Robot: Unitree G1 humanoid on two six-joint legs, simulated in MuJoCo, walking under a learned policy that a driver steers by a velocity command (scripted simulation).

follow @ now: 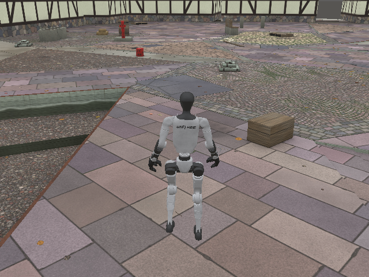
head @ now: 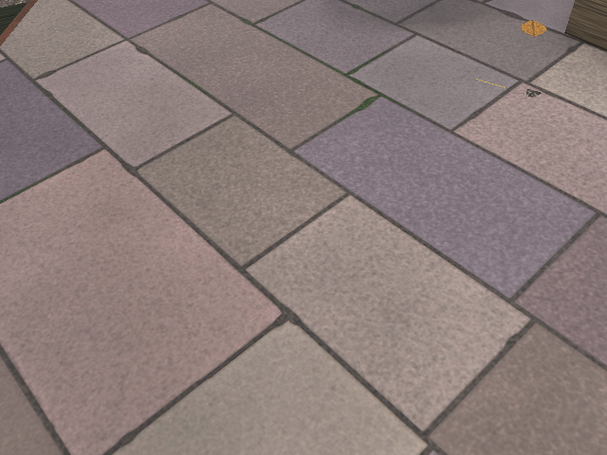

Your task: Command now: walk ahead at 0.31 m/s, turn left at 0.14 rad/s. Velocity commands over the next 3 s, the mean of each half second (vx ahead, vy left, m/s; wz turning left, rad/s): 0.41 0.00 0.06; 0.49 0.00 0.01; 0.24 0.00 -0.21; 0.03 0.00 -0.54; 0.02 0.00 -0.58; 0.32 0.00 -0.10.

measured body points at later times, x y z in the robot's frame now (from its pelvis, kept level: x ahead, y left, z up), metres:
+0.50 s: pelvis +0.17 +0.06 +0.00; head +0.20 +0.08 +0.45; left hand +0.36 +0.31 -0.10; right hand +0.18 -0.22 -0.11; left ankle +0.09 +0.15 -0.75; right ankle +0.33 -0.11 -0.68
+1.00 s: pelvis +0.46 +0.01 +0.00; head +0.49 +0.01 +0.45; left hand +0.50 +0.29 -0.12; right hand +0.63 -0.25 -0.10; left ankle +0.60 +0.19 -0.68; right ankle +0.44 -0.07 -0.75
